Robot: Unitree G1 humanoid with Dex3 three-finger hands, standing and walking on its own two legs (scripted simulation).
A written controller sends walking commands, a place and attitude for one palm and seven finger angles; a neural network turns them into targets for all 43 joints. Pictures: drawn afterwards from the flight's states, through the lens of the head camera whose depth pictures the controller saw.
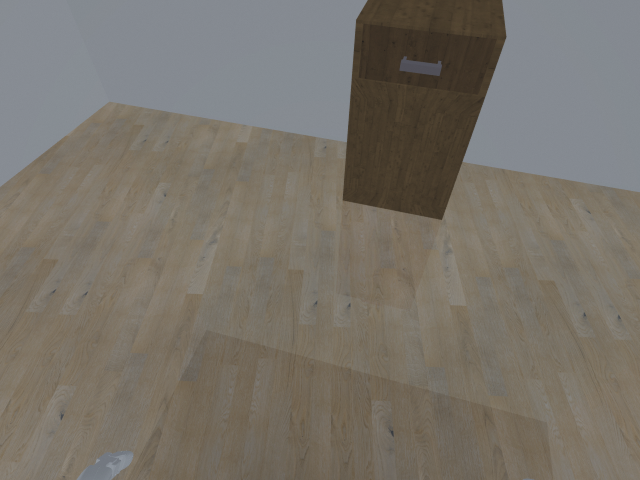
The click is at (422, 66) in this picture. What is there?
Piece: drawer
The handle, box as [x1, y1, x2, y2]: [399, 56, 441, 75]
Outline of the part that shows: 401,60 399,70 439,75 441,67 440,61 438,61 437,64 406,60 405,56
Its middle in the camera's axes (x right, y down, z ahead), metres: +0.32 -0.57 +1.26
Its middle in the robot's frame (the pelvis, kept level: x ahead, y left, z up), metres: +1.33 -0.27 -0.08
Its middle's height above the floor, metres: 0.69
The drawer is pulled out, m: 0.00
